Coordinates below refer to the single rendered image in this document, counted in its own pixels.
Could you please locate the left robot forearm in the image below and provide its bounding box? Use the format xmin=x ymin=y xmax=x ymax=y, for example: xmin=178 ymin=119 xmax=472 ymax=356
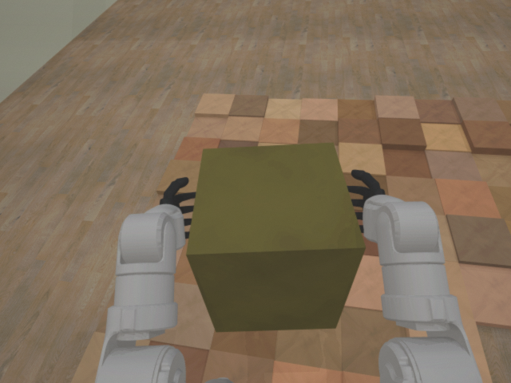
xmin=95 ymin=204 xmax=186 ymax=383

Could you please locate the left robot hand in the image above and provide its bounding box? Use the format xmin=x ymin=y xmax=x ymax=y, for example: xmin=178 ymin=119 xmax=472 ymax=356
xmin=160 ymin=177 xmax=196 ymax=239

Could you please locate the right robot forearm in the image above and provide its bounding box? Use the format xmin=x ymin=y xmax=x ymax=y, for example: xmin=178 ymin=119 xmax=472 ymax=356
xmin=362 ymin=195 xmax=483 ymax=383

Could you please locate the right robot hand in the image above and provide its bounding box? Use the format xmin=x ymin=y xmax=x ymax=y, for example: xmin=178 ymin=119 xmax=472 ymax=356
xmin=347 ymin=170 xmax=385 ymax=233

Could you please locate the robot left upper arm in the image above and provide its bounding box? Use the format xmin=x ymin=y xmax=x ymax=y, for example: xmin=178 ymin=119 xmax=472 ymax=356
xmin=97 ymin=345 xmax=186 ymax=383

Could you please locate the robot right upper arm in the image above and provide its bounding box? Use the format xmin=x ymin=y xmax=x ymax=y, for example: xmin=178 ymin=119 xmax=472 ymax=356
xmin=378 ymin=337 xmax=481 ymax=383

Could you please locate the carton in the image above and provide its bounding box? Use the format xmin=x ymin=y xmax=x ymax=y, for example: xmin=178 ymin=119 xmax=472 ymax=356
xmin=186 ymin=143 xmax=366 ymax=332

